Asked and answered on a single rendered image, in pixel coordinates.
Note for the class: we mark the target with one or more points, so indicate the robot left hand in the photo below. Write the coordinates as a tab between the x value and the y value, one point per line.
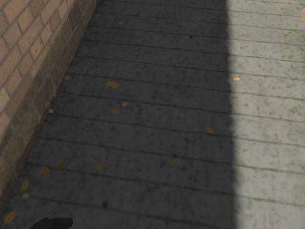
56	223

